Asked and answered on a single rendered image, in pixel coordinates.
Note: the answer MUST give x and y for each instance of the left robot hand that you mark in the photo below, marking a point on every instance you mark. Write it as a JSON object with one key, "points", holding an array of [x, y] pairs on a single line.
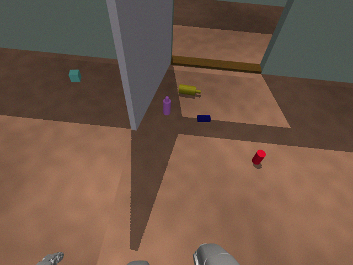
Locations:
{"points": [[52, 259]]}

